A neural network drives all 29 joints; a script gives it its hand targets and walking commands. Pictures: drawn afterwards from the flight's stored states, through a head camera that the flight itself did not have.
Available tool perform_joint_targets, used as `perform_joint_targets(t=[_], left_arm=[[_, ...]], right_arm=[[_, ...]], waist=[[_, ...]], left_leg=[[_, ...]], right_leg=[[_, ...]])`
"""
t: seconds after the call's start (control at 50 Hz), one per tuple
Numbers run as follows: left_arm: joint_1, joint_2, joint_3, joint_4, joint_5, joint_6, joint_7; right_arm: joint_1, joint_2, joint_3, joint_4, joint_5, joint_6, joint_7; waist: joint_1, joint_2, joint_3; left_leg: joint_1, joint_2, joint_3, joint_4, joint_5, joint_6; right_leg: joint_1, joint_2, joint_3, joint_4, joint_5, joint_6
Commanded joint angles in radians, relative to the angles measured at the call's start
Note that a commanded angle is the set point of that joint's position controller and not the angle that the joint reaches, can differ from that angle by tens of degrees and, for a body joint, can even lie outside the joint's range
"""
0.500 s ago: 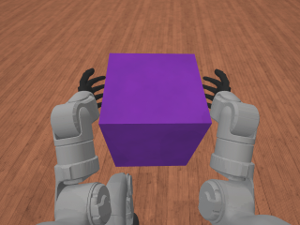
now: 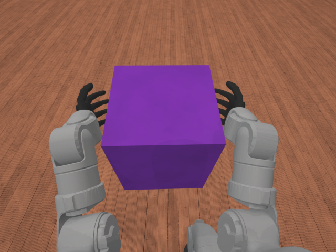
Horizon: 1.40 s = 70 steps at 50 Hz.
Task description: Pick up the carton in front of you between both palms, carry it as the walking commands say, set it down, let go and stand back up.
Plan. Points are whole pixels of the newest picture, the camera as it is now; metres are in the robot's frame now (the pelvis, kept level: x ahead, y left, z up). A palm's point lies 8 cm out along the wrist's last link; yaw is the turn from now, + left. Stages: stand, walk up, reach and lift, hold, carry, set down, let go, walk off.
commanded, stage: carry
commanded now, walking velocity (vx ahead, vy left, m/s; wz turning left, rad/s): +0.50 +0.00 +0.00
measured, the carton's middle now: (163, 133) +0.37 +0.00 +0.08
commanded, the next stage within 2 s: none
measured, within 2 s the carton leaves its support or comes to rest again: neither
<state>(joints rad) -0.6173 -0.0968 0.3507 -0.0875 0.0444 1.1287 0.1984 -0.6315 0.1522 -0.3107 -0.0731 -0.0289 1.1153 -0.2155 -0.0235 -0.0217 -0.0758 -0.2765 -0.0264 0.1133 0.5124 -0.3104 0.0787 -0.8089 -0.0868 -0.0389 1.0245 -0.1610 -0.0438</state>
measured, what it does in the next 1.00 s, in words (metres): walks ahead: right foot, then left foot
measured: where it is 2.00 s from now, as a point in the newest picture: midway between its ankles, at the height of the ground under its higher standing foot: (157, 115)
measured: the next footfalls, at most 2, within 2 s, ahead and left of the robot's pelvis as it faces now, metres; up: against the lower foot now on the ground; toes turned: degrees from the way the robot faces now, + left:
right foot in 0.18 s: +0.30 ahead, -0.11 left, +0.00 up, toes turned -5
left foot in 0.66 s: +0.56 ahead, +0.10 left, +0.00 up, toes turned +10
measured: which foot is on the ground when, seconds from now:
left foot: down 0.00-0.20, up 0.22-0.64, down 0.66-1.00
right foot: up 0.00-0.16, down 0.18-0.66, up 0.68-1.00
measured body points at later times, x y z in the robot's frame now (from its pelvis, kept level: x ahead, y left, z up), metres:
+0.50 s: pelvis +0.29 -0.03 +0.02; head +0.32 -0.05 +0.46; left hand +0.63 +0.12 +0.10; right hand +0.64 -0.19 +0.09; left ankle +0.38 +0.12 -0.68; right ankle +0.26 -0.11 -0.73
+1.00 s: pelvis +0.61 +0.01 +0.01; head +0.57 +0.02 +0.46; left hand +0.85 +0.16 +0.10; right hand +0.84 -0.15 +0.11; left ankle +0.52 +0.09 -0.73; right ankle +0.74 -0.14 -0.69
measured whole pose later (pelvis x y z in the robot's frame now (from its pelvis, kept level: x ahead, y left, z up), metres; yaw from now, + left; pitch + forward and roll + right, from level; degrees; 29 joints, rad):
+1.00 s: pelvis +0.61 +0.01 +0.01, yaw +0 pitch +4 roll -1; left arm 0.07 -0.13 0.04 -0.53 0.02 1.16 0.15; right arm 0.08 0.13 -0.04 -0.51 -0.01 1.14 -0.15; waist -0.03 0.00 -0.19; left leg -0.04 0.02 0.17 0.23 -0.26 0.03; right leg -0.61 -0.11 -0.11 0.66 -0.11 0.03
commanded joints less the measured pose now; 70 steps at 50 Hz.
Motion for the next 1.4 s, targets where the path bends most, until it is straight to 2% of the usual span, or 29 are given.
perform_joint_targets(t=[0.0,0.08,0.14,0.16,0.18,0.2,0.22,0.26,0.3,0.36,0.44,0.56,0.62,0.64,0.66,0.68,0.7,0.76,0.88,1.06,1.12,1.14,1.16,1.18,1.2,1.22,1.26,1.3,1.38], left_arm=[[-0.627,-0.677,-0.593,0.004,-0.182,0.015,0.006],[-0.64,-0.67,-0.549,0.079,-0.177,0.042,0.011],[-0.63,-0.676,-0.508,0.144,-0.155,0.048,0.015],[-0.602,-0.682,-0.486,0.169,-0.143,0.046,0.017],[-0.584,-0.668,-0.461,0.179,-0.128,0.045,0.021],[-0.621,-0.672,-0.462,0.184,-0.113,0.037,0.027],[-0.607,-0.703,-0.454,0.178,-0.109,0.031,0.022],[-0.651,-0.795,-0.5,0.118,-0.132,0.006,0.001],[-0.711,-0.864,-0.549,0.067,-0.155,-0.026,-0.02],[-0.625,-0.893,-0.6,0.038,-0.156,-0.069,-0.036],[-0.42,-0.884,-0.654,-0.014,-0.139,-0.101,-0.051],[-0.127,-0.893,-0.749,-0.184,-0.16,-0.111,-0.072],[0.026,-0.847,-0.766,-0.283,-0.171,-0.082,-0.059],[0.069,-0.818,-0.774,-0.31,-0.172,-0.068,-0.056],[0.093,-0.788,-0.78,-0.336,-0.181,-0.051,-0.055],[0.126,-0.781,-0.804,-0.371,-0.194,-0.038,-0.058],[0.132,-0.776,-0.825,-0.406,-0.21,-0.029,-0.062],[0.146,-0.837,-0.852,-0.477,-0.232,-0.023,-0.085],[0.278,-0.804,-0.856,-0.519,-0.192,-0.011,-0.085],[0.324,-0.59,-0.798,-0.485,-0.165,0.04,-0.039],[0.346,-0.574,-0.776,-0.443,-0.172,0.038,-0.032],[0.358,-0.58,-0.77,-0.427,-0.174,0.035,-0.033],[0.358,-0.586,-0.766,-0.418,-0.171,0.03,-0.034],[0.36,-0.619,-0.775,-0.409,-0.184,0.021,-0.039],[0.357,-0.662,-0.786,-0.431,-0.196,0.014,-0.051],[0.342,-0.716,-0.809,-0.445,-0.203,0.001,-0.064],[0.29,-0.802,-0.847,-0.463,-0.216,-0.029,-0.093],[0.282,-0.829,-0.872,-0.472,-0.225,-0.049,-0.115],[0.387,-0.771,-0.868,-0.442,-0.207,-0.057,-0.128]], right_arm=[[-0.502,0.578,0.488,0.005,0.094,0.023,-0.008],[-0.529,0.555,0.452,0.054,0.074,0.044,-0.017],[-0.556,0.582,0.45,0.094,0.084,0.05,-0.014],[-0.578,0.586,0.456,0.1,0.091,0.052,-0.012],[-0.596,0.609,0.47,0.106,0.103,0.057,-0.01],[-0.623,0.654,0.472,0.103,0.111,0.054,-0.007],[-0.662,0.694,0.487,0.11,0.122,0.048,-0.003],[-0.675,0.786,0.509,0.115,0.137,0.024,0.015],[-0.663,0.845,0.524,0.118,0.13,-0.007,0.027],[-0.559,0.878,0.577,0.092,0.116,-0.052,0.033],[-0.395,0.892,0.654,0.021,0.115,-0.085,0.044],[-0.185,0.865,0.771,-0.213,0.169,-0.09,0.074],[-0.006,0.825,0.773,-0.307,0.182,-0.061,0.075],[0.08,0.797,0.758,-0.315,0.171,-0.049,0.071],[0.166,0.754,0.735,-0.324,0.154,-0.036,0.067],[0.181,0.737,0.732,-0.32,0.145,-0.031,0.061],[0.254,0.744,0.724,-0.329,0.15,-0.024,0.064],[0.246,0.81,0.752,-0.43,0.17,-0.018,0.093],[0.293,0.736,0.813,-0.538,0.212,-0.004,0.121],[0.349,0.531,0.759,-0.49,0.176,0.047,0.073],[0.329,0.525,0.76,-0.472,0.171,0.051,0.06],[0.342,0.525,0.762,-0.465,0.168,0.051,0.056],[0.344,0.525,0.773,-0.491,0.172,0.051,0.056],[0.334,0.545,0.784,-0.511,0.174,0.049,0.06],[0.324,0.601,0.804,-0.493,0.187,0.04,0.066],[0.335,0.656,0.809,-0.483,0.186,0.027,0.077],[0.333,0.75,0.825,-0.464,0.18,-0.001,0.1],[0.356,0.792,0.827,-0.449,0.161,-0.025,0.111],[0.435,0.749,0.824,-0.445,0.125,-0.042,0.103]], waist=[[-0.046,0.157,-0.291],[-0.039,0.186,-0.238],[0.022,0.157,-0.318],[0.059,0.103,-0.397],[0.06,-0.065,-0.467],[0.067,-0.33,-0.481],[0.072,-0.252,-0.477],[0.066,-0.029,-0.432],[0.042,-0.04,-0.418],[0.031,-0.087,-0.414],[0.04,-0.09,-0.373],[0.051,-0.135,-0.308],[0.032,-0.109,-0.354],[0.018,-0.068,-0.407],[0.004,0.076,-0.477],[0.004,0.341,-0.526],[0.001,0.301,-0.471],[0.002,0.066,-0.342],[0.009,0.146,-0.216],[0.009,0.174,-0.007],[0.034,0.14,-0.075],[0.047,0.072,-0.152],[0.061,-0.128,-0.244],[0.055,-0.355,-0.296],[0.043,-0.248,-0.294],[0.042,-0.154,-0.306],[0.032,-0.023,-0.271],[0.028,-0.069,-0.254],[0.03,-0.104,-0.193]], left_leg=[[0.303,0.196,-0.164,-0.179,0.408,0.122],[0.362,0.198,-0.13,-0.15,0.618,0.08],[0.297,0.179,-0.032,0.096,0.845,-0.011],[0.153,0.16,-0.004,0.258,0.647,-0.046],[-0.047,0.099,0.03,0.482,0.346,-0.076],[-0.378,-0.051,-0.037,0.708,-0.133,-0.093],[-0.469,0.004,-0.122,0.831,-0.18,-0.064],[-0.485,0.075,-0.145,0.773,-0.077,-0.049],[-0.433,0.108,-0.136,0.661,-0.001,-0.066],[-0.423,0.112,-0.099,0.527,0.039,-0.098],[-0.421,0.109,-0.032,0.267,0.133,-0.125],[-0.307,0.045,0.051,-0.022,0.277,-0.102],[0.023,0.009,0.124,-0.188,0.335,-0.073],[0.255,0.06,0.083,-0.157,0.305,-0.048],[0.451,0.265,-0.184,-0.112,0.375,-0.012],[0.721,0.463,-0.557,-0.144,0.393,0.15],[0.693,0.461,-0.573,-0.182,0.389,0.179],[0.467,0.391,-0.354,-0.243,0.443,0.098],[0.285,0.298,-0.137,-0.375,0.237,0.057],[0.228,0.279,-0.016,-0.372,0.304,0.02],[0.198,0.235,0.069,-0.114,0.541,-0.014],[0.096,0.195,0.103,0.099,0.538,-0.043],[-0.146,0.105,0.102,0.406,0.346,-0.105],[-0.348,-0.013,0.037,0.655,-0.1,-0.123],[-0.395,0.042,-0.085,0.795,-0.159,-0.095],[-0.4,0.094,-0.11,0.825,-0.127,-0.069],[-0.352,0.17,-0.128,0.684,-0.009,-0.059],[-0.289,0.166,-0.086,0.56,0.057,-0.064],[-0.299,0.161,-0.019,0.282,0.113,-0.097]], right_leg=[[0.014,0.031,-0.07,-0.217,0.072,0.015],[0.117,0.07,-0.114,-0.419,0.088,-0.002],[0.5,0.137,-0.169,-0.614,0.137,-0.016],[0.736,0.058,-0.076,-0.602,0.105,-0.027],[0.909,-0.175,0.275,-0.589,0.141,-0.076],[1.102,-0.301,0.624,-0.67,0.207,-0.216],[1.1,-0.293,0.588,-0.666,0.175,-0.226],[0.979,-0.238,0.411,-0.671,0.153,-0.173],[0.894,-0.205,0.307,-0.719,0.115,-0.128],[0.887,-0.189,0.216,-0.774,0.13,-0.129],[0.953,-0.146,0.104,-0.785,0.333,-0.111],[1.028,-0.11,-0.01,-0.735,0.589,-0.065],[0.936,-0.082,-0.093,-0.537,0.651,-0.012],[0.783,-0.065,-0.11,-0.405,0.536,0.016],[0.601,-0.038,-0.118,-0.179,0.21,0.052],[0.219,0.09,-0.061,0.035,-0.237,0.081],[0.085,0.076,0.01,0.171,-0.35,0.061],[0.09,-0.028,0.033,0.097,-0.218,0.041],[0.157,-0.02,-0.058,-0.234,-0.02,0.076],[0.262,-0.002,-0.137,-0.501,0.15,0.039],[0.528,0.084,-0.234,-0.546,0.003,0.022],[0.735,0.072,-0.192,-0.544,-0.042,0.019],[0.928,-0.174,0.227,-0.654,-0.23,-0.076],[1.033,-0.325,0.583,-0.812,-0.164,-0.174],[1.005,-0.337,0.537,-0.8,-0.01,-0.182],[0.945,-0.309,0.438,-0.775,0.055,-0.167],[0.778,-0.26,0.273,-0.815,-0.053,-0.097],[0.695,-0.224,0.158,-0.873,-0.156,-0.063],[0.69,-0.209,0.058,-0.94,-0.159,-0.087]])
